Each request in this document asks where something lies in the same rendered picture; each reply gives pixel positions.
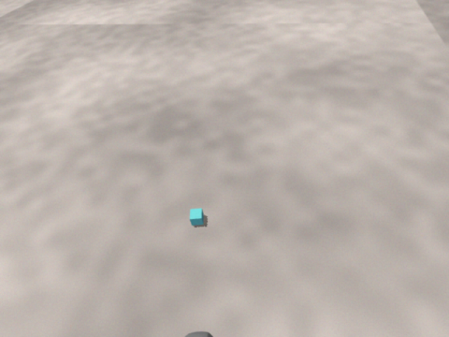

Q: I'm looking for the cube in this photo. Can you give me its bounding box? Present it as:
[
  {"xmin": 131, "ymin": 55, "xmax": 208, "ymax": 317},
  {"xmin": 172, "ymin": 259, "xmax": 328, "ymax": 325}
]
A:
[{"xmin": 190, "ymin": 208, "xmax": 203, "ymax": 225}]

